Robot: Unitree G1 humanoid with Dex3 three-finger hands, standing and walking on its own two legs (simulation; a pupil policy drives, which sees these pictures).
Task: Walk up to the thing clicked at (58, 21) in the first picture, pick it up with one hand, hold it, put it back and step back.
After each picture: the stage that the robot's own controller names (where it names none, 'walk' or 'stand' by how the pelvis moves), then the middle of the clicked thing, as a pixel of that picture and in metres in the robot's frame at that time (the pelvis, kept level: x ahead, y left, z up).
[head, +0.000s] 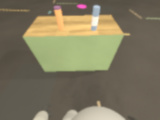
stand; (59, 19) +0.96 +0.41 +0.10
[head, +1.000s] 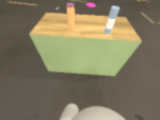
walk; (71, 18) +0.89 +0.26 +0.12
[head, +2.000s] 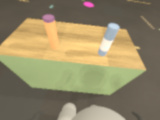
walk; (52, 34) +0.54 +0.33 +0.12
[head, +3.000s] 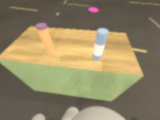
stand; (46, 40) +0.53 +0.38 +0.11
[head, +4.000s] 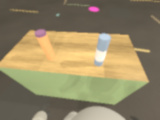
stand; (46, 46) +0.48 +0.36 +0.10
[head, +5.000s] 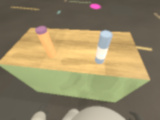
stand; (47, 44) +0.50 +0.36 +0.10
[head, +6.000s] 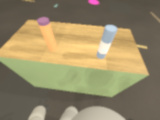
stand; (48, 36) +0.53 +0.34 +0.11
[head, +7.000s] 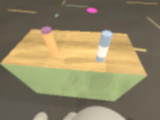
stand; (51, 43) +0.53 +0.34 +0.10
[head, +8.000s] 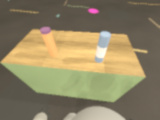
stand; (50, 43) +0.53 +0.35 +0.09
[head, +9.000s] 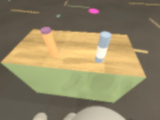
stand; (50, 43) +0.53 +0.35 +0.09
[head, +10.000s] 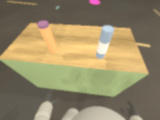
rise first; (48, 38) +0.53 +0.35 +0.10
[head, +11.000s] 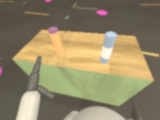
rise first; (57, 42) +0.54 +0.35 +0.10
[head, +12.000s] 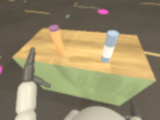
go down; (57, 41) +0.55 +0.33 +0.11
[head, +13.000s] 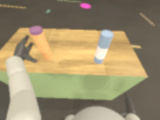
go down; (42, 45) +0.49 +0.33 +0.11
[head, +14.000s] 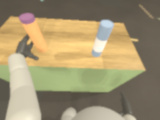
close in; (36, 36) +0.52 +0.34 +0.13
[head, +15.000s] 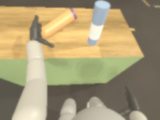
close in; (58, 23) +0.63 +0.17 +0.12
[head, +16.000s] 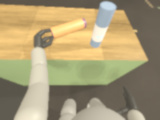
lift; (69, 28) +0.63 +0.12 +0.08
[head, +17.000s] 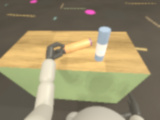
lift; (77, 46) +0.61 +0.12 +0.06
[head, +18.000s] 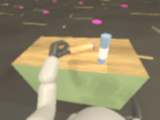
lift; (82, 48) +0.67 +0.12 +0.03
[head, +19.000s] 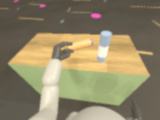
stand; (80, 45) +0.68 +0.14 +0.02
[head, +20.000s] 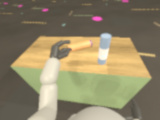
stand; (80, 46) +0.70 +0.15 +0.02
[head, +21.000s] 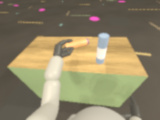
stand; (77, 44) +0.73 +0.17 +0.02
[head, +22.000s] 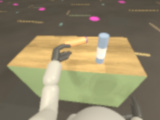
crouch; (76, 42) +0.76 +0.19 +0.02
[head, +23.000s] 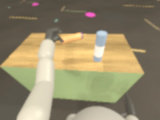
crouch; (71, 38) +0.80 +0.20 +0.02
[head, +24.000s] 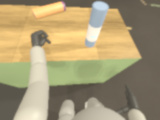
lower; (49, 10) +0.83 +0.25 +0.07
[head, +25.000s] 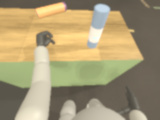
lower; (51, 10) +0.87 +0.27 +0.07
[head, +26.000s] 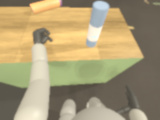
lower; (46, 5) +0.91 +0.29 +0.08
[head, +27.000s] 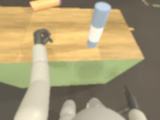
lower; (46, 3) +0.94 +0.31 +0.08
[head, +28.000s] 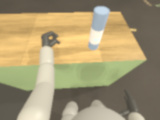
loosen; (53, 32) +1.33 +0.49 -0.56
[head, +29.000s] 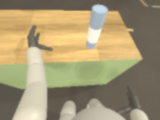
withdraw; (51, 32) +1.43 +0.54 -0.68
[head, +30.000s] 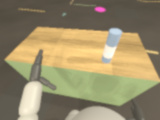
sink last; (73, 46) +1.41 +0.49 -0.71
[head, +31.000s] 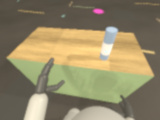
stand; (72, 47) +1.44 +0.51 -0.72
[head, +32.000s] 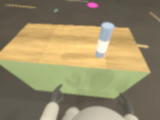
stand; (66, 43) +1.42 +0.53 -0.71
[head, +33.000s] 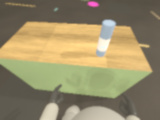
stand; (66, 42) +1.42 +0.54 -0.69
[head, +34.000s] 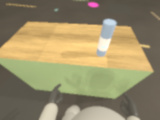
stand; (66, 43) +1.42 +0.54 -0.68
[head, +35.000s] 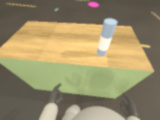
stand; (66, 43) +1.42 +0.54 -0.68
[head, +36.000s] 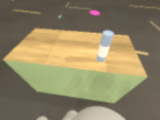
stand; (68, 48) +1.43 +0.51 -0.74
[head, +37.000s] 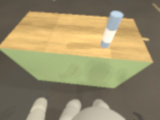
walk; (66, 35) +1.49 +0.48 -0.71
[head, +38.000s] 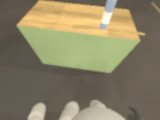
walk; (69, 27) +1.75 +0.50 -0.73
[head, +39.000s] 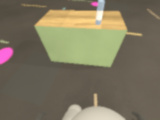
stand; (73, 32) +2.00 +0.60 -0.73
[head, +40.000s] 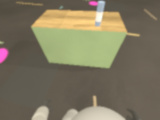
stand; (71, 32) +1.97 +0.56 -0.74
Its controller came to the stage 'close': yes
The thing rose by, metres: 0.00
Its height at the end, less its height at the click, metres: -0.84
